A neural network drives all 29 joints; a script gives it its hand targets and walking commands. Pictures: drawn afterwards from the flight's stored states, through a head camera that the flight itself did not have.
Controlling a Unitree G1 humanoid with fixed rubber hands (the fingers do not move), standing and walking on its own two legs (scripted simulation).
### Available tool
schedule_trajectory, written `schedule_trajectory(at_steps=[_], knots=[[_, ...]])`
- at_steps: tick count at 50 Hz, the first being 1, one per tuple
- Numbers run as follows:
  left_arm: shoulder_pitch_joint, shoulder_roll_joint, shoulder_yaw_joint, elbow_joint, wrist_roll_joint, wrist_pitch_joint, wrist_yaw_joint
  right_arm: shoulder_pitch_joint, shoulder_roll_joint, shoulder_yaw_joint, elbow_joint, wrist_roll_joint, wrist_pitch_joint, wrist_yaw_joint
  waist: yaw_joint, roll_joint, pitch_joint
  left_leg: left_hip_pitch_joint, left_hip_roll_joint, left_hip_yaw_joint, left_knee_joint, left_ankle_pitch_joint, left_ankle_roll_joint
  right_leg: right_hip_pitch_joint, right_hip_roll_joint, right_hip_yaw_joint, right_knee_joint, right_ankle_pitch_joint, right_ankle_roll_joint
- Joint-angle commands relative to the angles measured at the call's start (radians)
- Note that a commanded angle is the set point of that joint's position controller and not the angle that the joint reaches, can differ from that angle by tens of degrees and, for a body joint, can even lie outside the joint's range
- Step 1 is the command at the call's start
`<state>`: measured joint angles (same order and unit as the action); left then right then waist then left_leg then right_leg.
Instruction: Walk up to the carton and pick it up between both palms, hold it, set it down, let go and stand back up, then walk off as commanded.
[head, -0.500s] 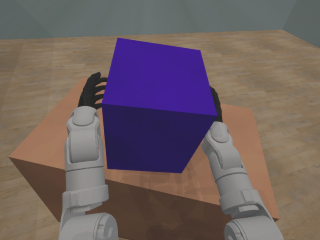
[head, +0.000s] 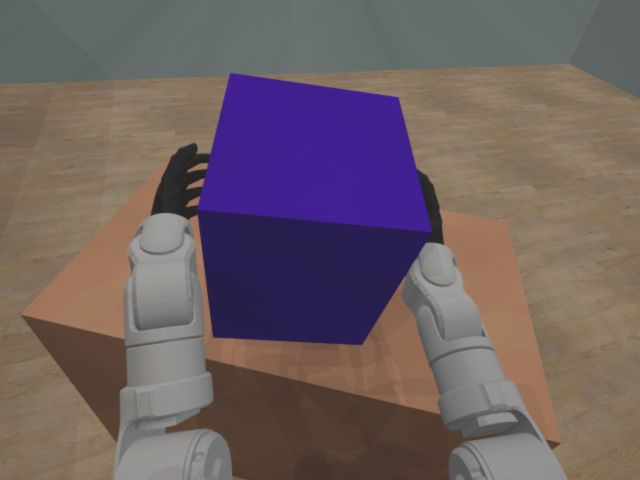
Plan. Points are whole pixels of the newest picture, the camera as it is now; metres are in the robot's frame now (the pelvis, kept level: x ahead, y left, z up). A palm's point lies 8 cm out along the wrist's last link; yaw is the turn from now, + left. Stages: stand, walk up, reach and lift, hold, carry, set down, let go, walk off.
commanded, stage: hold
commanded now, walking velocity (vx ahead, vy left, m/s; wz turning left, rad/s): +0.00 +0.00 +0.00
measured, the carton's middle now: (302, 221) +0.39 -0.01 +0.15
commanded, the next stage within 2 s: none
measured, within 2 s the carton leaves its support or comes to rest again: neither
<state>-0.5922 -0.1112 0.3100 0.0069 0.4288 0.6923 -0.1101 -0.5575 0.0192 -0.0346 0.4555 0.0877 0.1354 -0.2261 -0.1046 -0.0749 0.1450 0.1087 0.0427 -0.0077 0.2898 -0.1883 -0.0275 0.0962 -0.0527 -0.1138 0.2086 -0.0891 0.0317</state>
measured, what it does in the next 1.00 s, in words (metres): stands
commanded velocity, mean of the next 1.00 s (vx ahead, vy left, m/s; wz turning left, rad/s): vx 0.00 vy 0.00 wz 0.00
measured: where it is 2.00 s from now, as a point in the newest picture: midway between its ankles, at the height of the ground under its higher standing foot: outside the picture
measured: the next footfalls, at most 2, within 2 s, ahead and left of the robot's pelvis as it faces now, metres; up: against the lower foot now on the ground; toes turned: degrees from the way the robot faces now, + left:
none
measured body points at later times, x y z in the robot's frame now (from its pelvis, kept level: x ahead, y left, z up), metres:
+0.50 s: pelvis -0.01 +0.00 +0.00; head -0.04 +0.03 +0.45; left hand +0.38 +0.13 +0.19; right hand +0.36 -0.16 +0.16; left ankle +0.00 +0.13 -0.75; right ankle +0.03 -0.14 -0.75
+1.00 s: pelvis +0.00 +0.00 +0.00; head -0.03 +0.03 +0.45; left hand +0.38 +0.13 +0.19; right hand +0.36 -0.16 +0.16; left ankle +0.00 +0.13 -0.75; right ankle +0.03 -0.14 -0.75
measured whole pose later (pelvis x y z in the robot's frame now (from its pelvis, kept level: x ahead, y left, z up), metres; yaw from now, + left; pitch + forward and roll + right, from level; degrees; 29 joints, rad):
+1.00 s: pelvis +0.00 +0.00 +0.00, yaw +0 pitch -12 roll -1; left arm -0.58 -0.12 0.30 0.01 0.43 0.68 -0.11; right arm -0.54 0.01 -0.03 0.45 0.10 0.12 -0.23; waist -0.11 -0.07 0.15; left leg 0.12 0.04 0.01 0.29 -0.19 -0.02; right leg 0.11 -0.05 -0.10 0.20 -0.09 0.03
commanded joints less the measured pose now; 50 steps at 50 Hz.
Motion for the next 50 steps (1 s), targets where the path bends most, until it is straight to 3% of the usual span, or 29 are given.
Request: schedule_trajectory(at_steps=[1, 3, 5, 8, 9, 10, 12, 14, 16, 17, 19, 20, 21, 22, 24, 27, 28, 32, 33, 34, 35, 37, 38, 40, 42, 44, 48, 49, 50], knots=[[-0.452, -0.394, -0.377, 0.045, -0.099, -0.024, -0.137, -0.629, 0.411, 0.345, -0.217, 0.029, -0.058, 0.120, -0.023, 0.070, -0.267, -0.082, -0.106, 0.113, -0.033, 0.262, 0.004, 0.174, 0.096, -0.037, 0.019, 0.137, -0.007], [-0.458, -0.400, -0.352, 0.033, -0.087, -0.022, -0.142, -0.589, 0.408, 0.314, -0.187, 0.007, -0.050, 0.126, -0.033, 0.076, -0.226, -0.085, -0.096, 0.111, -0.063, 0.236, 0.003, 0.163, 0.094, -0.039, -0.002, 0.090, -0.014], [-0.468, -0.394, -0.346, 0.015, -0.095, -0.025, -0.132, -0.657, 0.407, 0.353, -0.194, 0.035, -0.056, 0.135, 0.025, 0.076, -0.294, -0.089, -0.096, 0.105, -0.049, 0.259, 0.004, 0.182, 0.099, -0.039, 0.017, 0.088, -0.026], [-0.464, -0.423, -0.387, 0.050, -0.117, -0.025, -0.137, -0.661, 0.400, 0.330, -0.240, 0.008, -0.076, 0.134, -0.017, 0.054, -0.308, -0.073, -0.090, 0.108, -0.045, 0.264, 0.005, 0.170, 0.101, -0.036, 0.008, 0.085, -0.019], [-0.462, -0.433, -0.374, 0.028, -0.119, -0.032, -0.130, -0.669, 0.416, 0.346, -0.235, 0.033, -0.078, 0.137, 0.009, 0.086, -0.330, -0.067, -0.082, 0.102, -0.033, 0.315, 0.007, 0.168, 0.111, -0.037, 0.017, 0.114, -0.022], [-0.444, -0.416, -0.388, 0.038, -0.129, -0.031, -0.136, -0.623, 0.412, 0.340, -0.256, 0.015, -0.077, 0.127, -0.031, 0.057, -0.347, -0.048, -0.087, 0.095, -0.019, 0.357, 0.000, 0.175, 0.109, -0.041, 0.022, 0.169, -0.011], [-0.468, -0.452, -0.435, 0.000, -0.148, -0.049, -0.125, -0.646, 0.405, 0.340, -0.260, 0.025, -0.085, 0.133, -0.037, 0.083, -0.386, -0.002, -0.078, 0.088, 0.003, 0.407, -0.018, 0.134, 0.122, -0.039, 0.024, 0.145, -0.020], [-0.473, -0.411, -0.351, 0.032, -0.100, -0.041, -0.115, -0.634, 0.385, 0.318, -0.172, 0.013, -0.071, 0.149, 0.010, 0.084, -0.299, -0.050, -0.082, 0.104, -0.047, 0.272, -0.006, 0.125, 0.109, -0.042, 0.004, 0.026, -0.029], [-0.496, -0.425, -0.393, 0.032, -0.127, -0.048, -0.116, -0.694, 0.406, 0.311, -0.224, 0.006, -0.089, 0.156, -0.005, 0.051, -0.328, -0.094, -0.083, 0.105, -0.038, 0.250, 0.005, 0.143, 0.107, -0.042, 0.015, 0.052, -0.023], [-0.491, -0.437, -0.394, 0.047, -0.126, -0.042, -0.113, -0.680, 0.396, 0.306, -0.222, -0.001, -0.091, 0.156, -0.007, 0.082, -0.341, -0.092, -0.082, 0.100, -0.036, 0.250, -0.004, 0.121, 0.111, -0.048, 0.021, 0.036, -0.024], [-0.499, -0.434, -0.364, 0.076, -0.102, -0.046, -0.104, -0.705, 0.414, 0.319, -0.205, 0.009, -0.084, 0.158, 0.019, 0.064, -0.353, -0.083, -0.084, 0.108, -0.041, 0.223, 0.013, 0.136, 0.109, -0.036, 0.010, 0.033, -0.026], [-0.521, -0.405, -0.350, 0.099, -0.097, -0.048, -0.109, -0.714, 0.409, 0.287, -0.174, -0.012, -0.081, 0.160, 0.005, 0.057, -0.294, -0.116, -0.087, 0.112, -0.056, 0.151, 0.020, 0.126, 0.098, -0.039, 0.009, -0.024, -0.025], [-0.514, -0.408, -0.328, 0.082, -0.091, -0.048, -0.110, -0.679, 0.430, 0.304, -0.135, 0.002, -0.079, 0.167, 0.030, 0.082, -0.296, -0.113, -0.082, 0.116, -0.073, 0.160, 0.023, 0.136, 0.099, -0.035, 0.007, -0.003, -0.030], [-0.523, -0.396, -0.352, 0.080, -0.100, -0.053, -0.114, -0.672, 0.417, 0.284, -0.121, -0.006, -0.077, 0.166, 0.003, 0.072, -0.289, -0.124, -0.088, 0.115, -0.075, 0.130, 0.017, 0.131, 0.094, -0.033, 0.002, -0.026, -0.022], [-0.517, -0.422, -0.327, 0.108, -0.091, -0.055, -0.113, -0.712, 0.429, 0.292, -0.141, -0.008, -0.085, 0.167, 0.035, 0.054, -0.299, -0.120, -0.085, 0.116, -0.069, 0.145, 0.023, 0.143, 0.096, -0.037, 0.011, -0.014, -0.027], [-0.511, -0.405, -0.307, 0.139, -0.090, -0.050, -0.121, -0.699, 0.415, 0.269, -0.110, -0.022, -0.082, 0.160, 0.025, 0.052, -0.279, -0.139, -0.090, 0.121, -0.077, 0.116, 0.030, 0.144, 0.095, -0.036, 0.002, -0.034, -0.023], [-0.509, -0.414, -0.318, 0.119, -0.096, -0.048, -0.119, -0.681, 0.408, 0.269, -0.099, -0.010, -0.086, 0.165, 0.008, 0.086, -0.308, -0.114, -0.081, 0.110, -0.068, 0.155, 0.017, 0.150, 0.099, -0.038, -0.002, -0.010, -0.035], [-0.503, -0.430, -0.347, 0.102, -0.118, -0.056, -0.126, -0.733, 0.424, 0.298, -0.189, -0.011, -0.100, 0.150, 0.017, 0.042, -0.372, -0.075, -0.092, 0.112, -0.045, 0.275, 0.016, 0.176, 0.101, -0.039, 0.013, 0.105, -0.016], [-0.500, -0.401, -0.363, 0.071, -0.126, -0.072, -0.129, -0.638, 0.425, 0.293, -0.151, -0.008, -0.097, 0.139, -0.038, 0.042, -0.352, -0.059, -0.095, 0.108, -0.037, 0.281, 0.015, 0.163, 0.095, -0.039, 0.011, 0.134, -0.008], [-0.459, -0.397, -0.337, 0.079, -0.107, -0.061, -0.137, -0.641, 0.425, 0.301, -0.160, -0.017, -0.086, 0.134, -0.010, 0.027, -0.315, -0.065, -0.097, 0.109, -0.034, 0.286, 0.022, 0.171, 0.100, -0.035, 0.012, 0.145, -0.008], [-0.468, -0.417, -0.364, 0.048, -0.122, -0.063, -0.131, -0.632, 0.437, 0.323, -0.177, 0.013, -0.092, 0.130, -0.021, 0.070, -0.379, -0.043, -0.095, 0.104, -0.024, 0.333, 0.010, 0.199, 0.097, -0.039, 0.022, 0.187, -0.013], [-0.472, -0.394, -0.361, 0.017, -0.116, -0.072, -0.133, -0.596, 0.438, 0.337, -0.163, 0.002, -0.087, 0.127, -0.003, 0.059, -0.349, -0.056, -0.092, 0.110, -0.036, 0.315, 0.013, 0.192, 0.100, -0.039, 0.023, 0.165, -0.004], [-0.463, -0.393, -0.362, 0.047, -0.109, -0.066, -0.129, -0.595, 0.427, 0.326, -0.144, 0.008, -0.077, 0.123, -0.019, 0.038, -0.299, -0.062, -0.097, 0.118, -0.040, 0.286, 0.010, 0.180, 0.096, -0.033, 0.010, 0.149, -0.006], [-0.478, -0.416, -0.366, 0.046, -0.116, -0.060, -0.139, -0.644, 0.437, 0.332, -0.196, 0.008, -0.086, 0.126, -0.018, 0.066, -0.292, -0.090, -0.095, 0.108, -0.039, 0.253, 0.009, 0.191, 0.098, -0.042, 0.016, 0.134, -0.005], [-0.461, -0.398, -0.368, 0.010, -0.103, -0.049, -0.129, -0.610, 0.412, 0.335, -0.178, 0.003, -0.083, 0.127, 0.006, 0.078, -0.296, -0.042, -0.086, 0.099, -0.029, 0.350, 0.006, 0.164, 0.100, -0.043, 0.018, 0.149, -0.011], [-0.477, -0.442, -0.438, -0.039, -0.148, -0.063, -0.122, -0.648, 0.427, 0.371, -0.291, 0.037, -0.099, 0.120, -0.030, 0.087, -0.407, -0.004, -0.086, 0.091, 0.005, 0.412, -0.013, 0.183, 0.115, -0.048, 0.030, 0.217, -0.014], [-0.424, -0.418, -0.403, -0.020, -0.121, -0.047, -0.115, -0.619, 0.420, 0.403, -0.261, 0.054, -0.085, 0.124, 0.011, 0.092, -0.333, -0.004, -0.091, 0.107, -0.004, 0.442, -0.013, 0.185, 0.114, -0.032, 0.020, 0.215, -0.013], [-0.407, -0.395, -0.390, 0.013, -0.109, -0.041, -0.128, -0.562, 0.407, 0.363, -0.228, 0.014, -0.069, 0.115, -0.018, 0.045, -0.292, -0.020, -0.086, 0.096, -0.010, 0.387, -0.005, 0.170, 0.112, -0.036, 0.015, 0.182, -0.004], [-0.385, -0.411, -0.365, 0.002, -0.104, -0.040, -0.128, -0.580, 0.412, 0.393, -0.231, 0.041, -0.069, 0.117, 0.020, 0.063, -0.302, -0.027, -0.086, 0.101, -0.011, 0.403, -0.004, 0.181, 0.118, -0.037, 0.020, 0.175, -0.011]])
